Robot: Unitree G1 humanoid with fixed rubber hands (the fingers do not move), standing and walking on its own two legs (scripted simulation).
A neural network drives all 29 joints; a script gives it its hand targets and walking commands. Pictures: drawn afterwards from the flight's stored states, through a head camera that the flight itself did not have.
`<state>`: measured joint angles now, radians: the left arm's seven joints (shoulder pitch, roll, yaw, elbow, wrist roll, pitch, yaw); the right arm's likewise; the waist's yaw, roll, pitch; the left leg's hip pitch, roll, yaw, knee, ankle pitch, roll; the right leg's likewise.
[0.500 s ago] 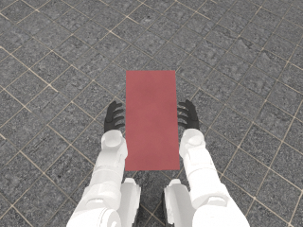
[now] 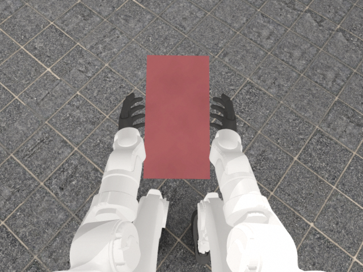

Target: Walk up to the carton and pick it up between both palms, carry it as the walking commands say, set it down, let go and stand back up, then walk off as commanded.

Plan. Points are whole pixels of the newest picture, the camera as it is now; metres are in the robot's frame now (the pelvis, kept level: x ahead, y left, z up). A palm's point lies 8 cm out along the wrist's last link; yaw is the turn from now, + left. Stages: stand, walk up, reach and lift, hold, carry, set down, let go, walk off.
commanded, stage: set down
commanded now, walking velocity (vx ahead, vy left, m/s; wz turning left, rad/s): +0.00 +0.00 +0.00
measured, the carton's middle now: (177, 123) +0.46 +0.04 -0.15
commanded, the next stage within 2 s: none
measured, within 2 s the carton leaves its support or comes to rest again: neither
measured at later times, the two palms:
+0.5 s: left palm (132, 128) +0.44 +0.15 -0.16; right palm (215, 127) +0.46 -0.06 -0.16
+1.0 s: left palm (138, 133) +0.47 +0.16 -0.28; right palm (206, 131) +0.48 -0.05 -0.27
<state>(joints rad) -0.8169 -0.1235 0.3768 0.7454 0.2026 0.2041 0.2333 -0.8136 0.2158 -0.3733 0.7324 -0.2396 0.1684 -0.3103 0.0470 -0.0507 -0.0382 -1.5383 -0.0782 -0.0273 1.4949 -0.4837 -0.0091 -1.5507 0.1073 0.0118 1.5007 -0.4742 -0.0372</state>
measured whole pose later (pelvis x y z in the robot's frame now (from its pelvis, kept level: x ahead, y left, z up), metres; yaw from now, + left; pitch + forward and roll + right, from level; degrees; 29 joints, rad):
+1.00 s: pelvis -0.04 +0.01 -0.14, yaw +1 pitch +24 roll -2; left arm -1.30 0.04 0.23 0.69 -0.03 0.30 0.42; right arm -1.32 -0.02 -0.27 0.71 -0.04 0.29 -0.34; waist 0.04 -0.01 0.53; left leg -1.89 -0.13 -0.01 2.00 -0.52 0.00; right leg -1.87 0.12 -0.01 1.99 -0.54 0.02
